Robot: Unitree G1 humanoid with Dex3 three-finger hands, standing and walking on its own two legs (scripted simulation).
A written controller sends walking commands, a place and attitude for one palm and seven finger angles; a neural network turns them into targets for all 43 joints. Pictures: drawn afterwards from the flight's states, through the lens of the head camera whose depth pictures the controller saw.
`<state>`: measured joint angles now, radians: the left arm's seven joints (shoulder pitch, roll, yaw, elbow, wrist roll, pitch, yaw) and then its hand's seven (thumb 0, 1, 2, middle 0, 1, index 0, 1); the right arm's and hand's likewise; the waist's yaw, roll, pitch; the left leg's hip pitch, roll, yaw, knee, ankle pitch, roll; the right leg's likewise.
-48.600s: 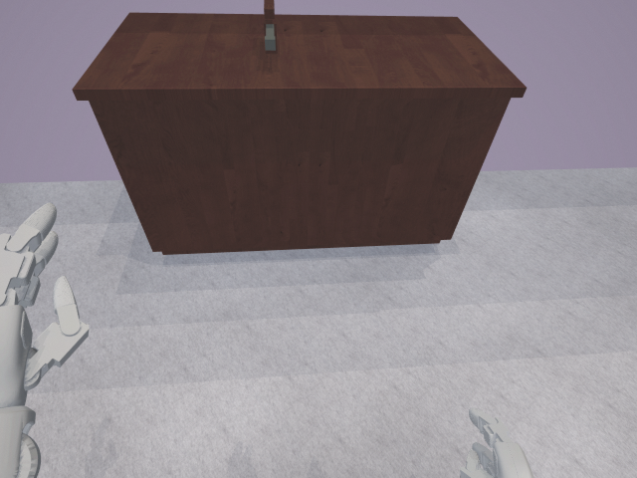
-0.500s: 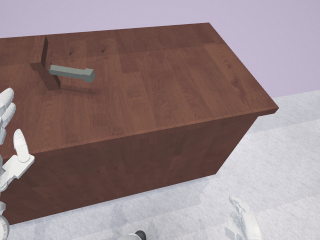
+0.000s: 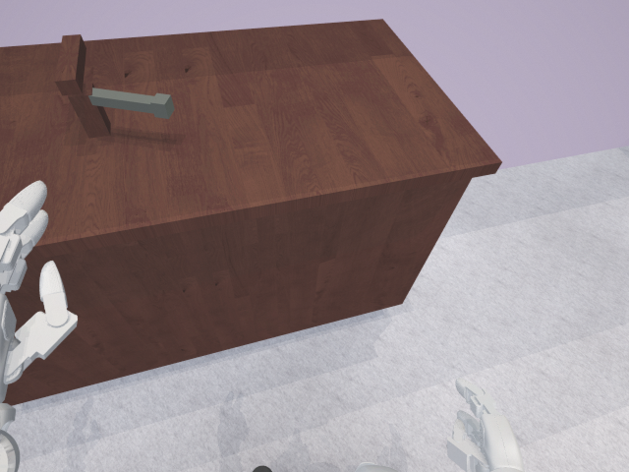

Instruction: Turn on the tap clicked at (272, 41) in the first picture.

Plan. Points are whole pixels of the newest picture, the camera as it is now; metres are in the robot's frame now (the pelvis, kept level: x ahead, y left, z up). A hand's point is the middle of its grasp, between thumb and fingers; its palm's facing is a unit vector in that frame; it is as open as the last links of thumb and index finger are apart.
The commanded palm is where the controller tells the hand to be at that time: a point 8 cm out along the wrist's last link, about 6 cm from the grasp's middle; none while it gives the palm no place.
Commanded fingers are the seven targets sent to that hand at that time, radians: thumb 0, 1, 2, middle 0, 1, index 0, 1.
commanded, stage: stop stepping back and stand still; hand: left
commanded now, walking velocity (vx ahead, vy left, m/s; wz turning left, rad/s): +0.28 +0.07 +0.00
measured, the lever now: (162, 106) +0.64 +0.30 +0.07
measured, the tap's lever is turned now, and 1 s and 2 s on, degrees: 66 66 66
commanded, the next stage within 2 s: stand and check the lever's angle in 1.06 s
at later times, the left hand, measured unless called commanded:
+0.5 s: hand out of the picture +0.08 +0.21 +0.16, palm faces +0.47 -0.77 -0.43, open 7.5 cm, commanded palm +0.03 +0.25 +0.17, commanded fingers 0.00 0.90 0.90 -0.20 -0.30 -0.20 -0.30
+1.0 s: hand out of the picture +0.05 +0.18 +0.15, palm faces +0.48 -0.79 -0.38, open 7.5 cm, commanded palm +0.00 +0.23 +0.17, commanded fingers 0.00 0.90 0.90 -0.20 -0.30 -0.20 -0.30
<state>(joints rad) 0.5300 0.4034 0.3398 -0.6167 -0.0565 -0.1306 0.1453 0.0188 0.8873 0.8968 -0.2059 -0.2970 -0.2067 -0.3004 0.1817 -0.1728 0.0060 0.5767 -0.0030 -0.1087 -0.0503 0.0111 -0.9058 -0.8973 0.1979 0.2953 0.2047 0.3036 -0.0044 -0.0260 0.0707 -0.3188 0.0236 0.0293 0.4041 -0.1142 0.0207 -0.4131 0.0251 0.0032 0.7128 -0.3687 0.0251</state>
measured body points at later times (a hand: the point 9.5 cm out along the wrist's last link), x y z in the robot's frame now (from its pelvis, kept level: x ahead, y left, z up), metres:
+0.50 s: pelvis -0.10 -0.05 -0.02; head -0.12 -0.06 +0.43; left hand +0.05 +0.25 +0.18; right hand +0.06 -0.29 -0.11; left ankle -0.10 +0.12 -0.74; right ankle +0.00 -0.13 -0.74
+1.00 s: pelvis -0.13 -0.07 -0.01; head -0.13 -0.09 +0.44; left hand +0.02 +0.22 +0.17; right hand +0.05 -0.29 -0.11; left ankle -0.12 +0.07 -0.69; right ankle -0.06 -0.15 -0.74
